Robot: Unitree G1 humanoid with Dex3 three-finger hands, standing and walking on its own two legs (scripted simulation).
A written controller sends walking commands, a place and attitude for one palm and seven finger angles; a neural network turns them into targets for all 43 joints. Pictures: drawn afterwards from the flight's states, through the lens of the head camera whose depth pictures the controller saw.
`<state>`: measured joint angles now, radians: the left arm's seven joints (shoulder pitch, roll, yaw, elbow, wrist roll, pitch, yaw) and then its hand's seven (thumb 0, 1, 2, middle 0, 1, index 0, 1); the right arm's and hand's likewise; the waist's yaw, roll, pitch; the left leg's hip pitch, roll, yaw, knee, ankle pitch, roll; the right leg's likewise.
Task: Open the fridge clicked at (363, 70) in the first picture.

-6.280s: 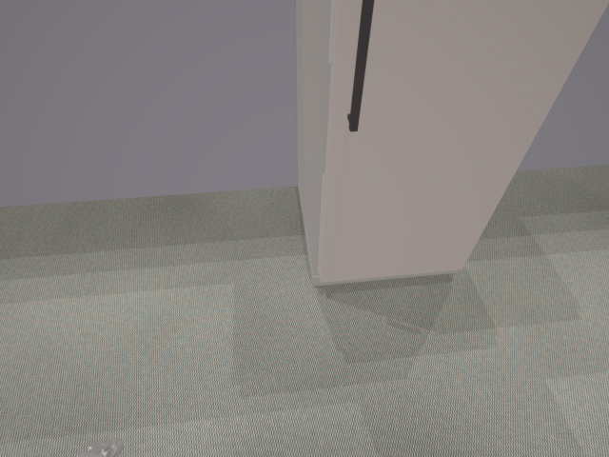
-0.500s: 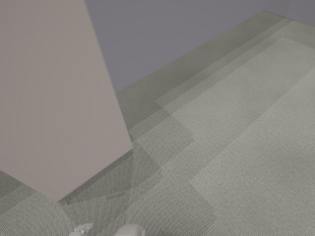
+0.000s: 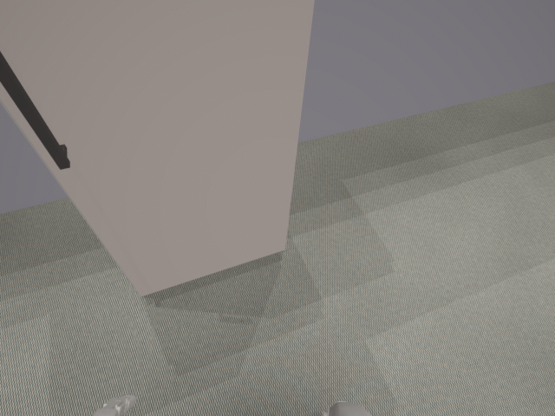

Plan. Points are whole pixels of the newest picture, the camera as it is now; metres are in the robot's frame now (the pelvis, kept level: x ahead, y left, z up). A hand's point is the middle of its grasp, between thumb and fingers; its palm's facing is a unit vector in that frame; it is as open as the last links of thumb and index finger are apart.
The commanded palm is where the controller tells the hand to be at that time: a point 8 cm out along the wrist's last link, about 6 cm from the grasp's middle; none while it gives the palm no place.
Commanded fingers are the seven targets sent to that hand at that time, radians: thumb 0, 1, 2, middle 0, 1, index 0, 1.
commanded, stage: turn to face it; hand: left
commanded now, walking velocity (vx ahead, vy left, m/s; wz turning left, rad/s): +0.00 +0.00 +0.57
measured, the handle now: (6, 68) +0.53 +0.43 +0.19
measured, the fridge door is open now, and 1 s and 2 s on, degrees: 0 0 0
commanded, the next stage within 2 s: take the last steps up to it in 0.46 s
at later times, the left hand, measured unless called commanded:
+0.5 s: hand out of the picture -0.03 +0.17 -0.16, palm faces +0.28 -0.92 -0.27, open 7.4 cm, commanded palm none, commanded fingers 0.00 0.90 0.90 -0.20 -0.30 -0.20 -0.30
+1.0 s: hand out of the picture -0.01 +0.20 -0.16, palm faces +0.34 -0.92 -0.18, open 7.4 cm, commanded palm none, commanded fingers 0.00 0.90 0.90 -0.20 -0.30 -0.20 -0.30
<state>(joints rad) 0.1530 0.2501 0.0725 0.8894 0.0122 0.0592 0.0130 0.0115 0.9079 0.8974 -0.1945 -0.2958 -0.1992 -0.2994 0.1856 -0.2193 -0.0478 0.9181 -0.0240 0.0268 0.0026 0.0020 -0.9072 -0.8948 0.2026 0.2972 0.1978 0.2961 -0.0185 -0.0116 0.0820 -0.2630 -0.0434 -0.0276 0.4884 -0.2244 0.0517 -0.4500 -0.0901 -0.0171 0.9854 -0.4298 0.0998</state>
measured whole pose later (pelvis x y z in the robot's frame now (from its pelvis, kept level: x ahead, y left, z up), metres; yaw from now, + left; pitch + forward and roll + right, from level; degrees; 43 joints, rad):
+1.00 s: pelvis +0.00 +0.01 +0.00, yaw +20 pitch -2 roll +1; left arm 0.23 0.17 0.04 1.03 0.03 0.02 -0.02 0.01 0.91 0.90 -0.19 -0.30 -0.20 -0.30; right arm 0.37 -0.16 -0.03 1.09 -0.03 -0.03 -0.02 0.00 -0.92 -0.89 0.20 0.30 0.20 0.30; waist -0.03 -0.01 0.02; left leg -0.05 -0.04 0.03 0.35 -0.27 0.04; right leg -0.38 -0.09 -0.07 0.73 -0.34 0.04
